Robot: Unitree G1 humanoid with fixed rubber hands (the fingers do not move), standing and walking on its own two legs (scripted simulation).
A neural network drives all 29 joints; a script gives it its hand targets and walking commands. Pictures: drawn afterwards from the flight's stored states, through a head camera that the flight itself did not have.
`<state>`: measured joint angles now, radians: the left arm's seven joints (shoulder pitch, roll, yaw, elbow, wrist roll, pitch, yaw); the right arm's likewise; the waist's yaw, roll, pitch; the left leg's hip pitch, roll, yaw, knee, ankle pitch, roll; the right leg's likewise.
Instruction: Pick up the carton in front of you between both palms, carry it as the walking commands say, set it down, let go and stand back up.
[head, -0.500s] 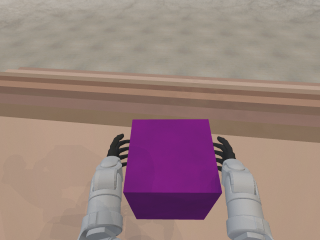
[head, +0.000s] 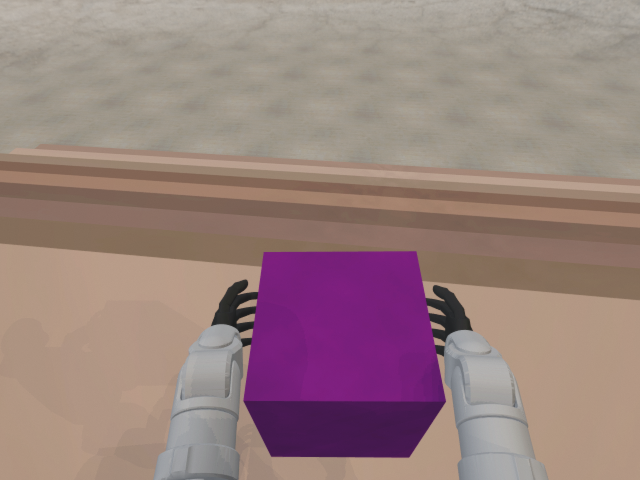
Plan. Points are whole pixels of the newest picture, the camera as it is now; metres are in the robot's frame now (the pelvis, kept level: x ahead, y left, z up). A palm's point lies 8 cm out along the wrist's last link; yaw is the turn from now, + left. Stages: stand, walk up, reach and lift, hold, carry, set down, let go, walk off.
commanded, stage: reach and lift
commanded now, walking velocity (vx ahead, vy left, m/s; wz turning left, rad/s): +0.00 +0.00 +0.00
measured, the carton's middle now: (339, 359) +0.30 +0.00 -0.04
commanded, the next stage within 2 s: hold in 0.08 s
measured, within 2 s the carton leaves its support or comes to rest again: neither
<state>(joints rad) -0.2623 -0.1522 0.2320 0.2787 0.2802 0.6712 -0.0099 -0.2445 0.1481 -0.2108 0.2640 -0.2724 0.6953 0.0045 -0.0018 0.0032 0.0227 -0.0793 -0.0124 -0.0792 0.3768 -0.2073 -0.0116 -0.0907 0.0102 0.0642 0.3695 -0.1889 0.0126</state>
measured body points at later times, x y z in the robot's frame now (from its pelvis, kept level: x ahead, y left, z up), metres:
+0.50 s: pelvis -0.02 +0.00 +0.00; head -0.06 +0.00 +0.45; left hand +0.29 +0.15 +0.04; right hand +0.28 -0.15 +0.04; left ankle +0.01 +0.13 -0.75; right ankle +0.01 -0.13 -0.75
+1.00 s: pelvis +0.06 +0.02 +0.00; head +0.03 +0.02 +0.45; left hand +0.35 +0.18 +0.09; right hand +0.35 -0.13 +0.09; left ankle +0.01 +0.13 -0.75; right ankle +0.07 -0.11 -0.72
